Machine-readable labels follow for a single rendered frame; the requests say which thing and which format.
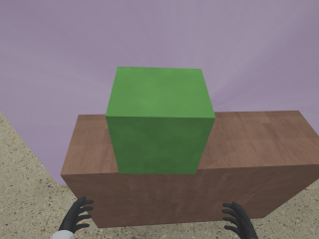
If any pedestal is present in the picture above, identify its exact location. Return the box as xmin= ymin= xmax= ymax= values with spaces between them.
xmin=60 ymin=111 xmax=319 ymax=229

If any left robot hand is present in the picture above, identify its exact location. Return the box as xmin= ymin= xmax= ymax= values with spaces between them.
xmin=58 ymin=196 xmax=94 ymax=234

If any right robot hand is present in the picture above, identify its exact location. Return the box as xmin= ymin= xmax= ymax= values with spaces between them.
xmin=221 ymin=201 xmax=258 ymax=239

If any carton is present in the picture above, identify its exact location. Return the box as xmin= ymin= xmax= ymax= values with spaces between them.
xmin=105 ymin=67 xmax=215 ymax=174

